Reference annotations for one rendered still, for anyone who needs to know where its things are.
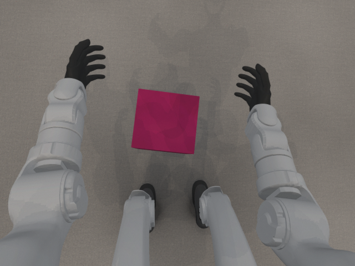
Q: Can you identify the robot left upper arm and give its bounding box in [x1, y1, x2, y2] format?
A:
[0, 169, 88, 266]

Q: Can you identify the robot left hand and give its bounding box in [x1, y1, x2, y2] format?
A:
[64, 39, 105, 89]

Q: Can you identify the robot left foot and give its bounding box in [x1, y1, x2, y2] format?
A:
[140, 183, 156, 233]

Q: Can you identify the carton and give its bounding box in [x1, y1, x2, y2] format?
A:
[131, 89, 200, 154]

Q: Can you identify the left robot forearm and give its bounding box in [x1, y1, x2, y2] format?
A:
[8, 78, 87, 223]

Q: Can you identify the robot right upper arm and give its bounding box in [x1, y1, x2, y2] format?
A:
[256, 197, 355, 266]

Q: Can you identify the robot right thigh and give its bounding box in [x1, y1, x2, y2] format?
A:
[199, 192, 257, 266]

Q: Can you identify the right robot forearm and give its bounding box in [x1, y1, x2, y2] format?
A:
[245, 104, 329, 227]

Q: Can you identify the robot right hand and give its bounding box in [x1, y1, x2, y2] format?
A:
[234, 64, 271, 111]

